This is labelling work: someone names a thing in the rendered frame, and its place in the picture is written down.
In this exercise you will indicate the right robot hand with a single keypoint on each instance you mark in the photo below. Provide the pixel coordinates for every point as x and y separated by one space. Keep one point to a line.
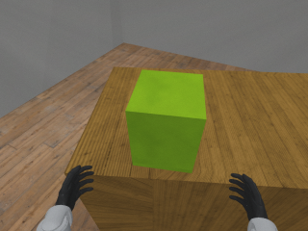
252 199

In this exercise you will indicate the carton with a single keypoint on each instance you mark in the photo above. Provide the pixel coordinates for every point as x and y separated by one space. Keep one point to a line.
166 116

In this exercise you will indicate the left robot hand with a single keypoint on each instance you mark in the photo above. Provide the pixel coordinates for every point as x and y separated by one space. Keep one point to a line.
69 192

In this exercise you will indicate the pedestal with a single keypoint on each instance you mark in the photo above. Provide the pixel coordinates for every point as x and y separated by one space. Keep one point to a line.
256 124

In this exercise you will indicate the left robot forearm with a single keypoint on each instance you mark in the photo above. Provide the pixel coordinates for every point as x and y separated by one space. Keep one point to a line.
57 218

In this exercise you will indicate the right robot forearm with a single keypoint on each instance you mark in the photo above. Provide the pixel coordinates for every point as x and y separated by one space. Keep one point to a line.
261 224

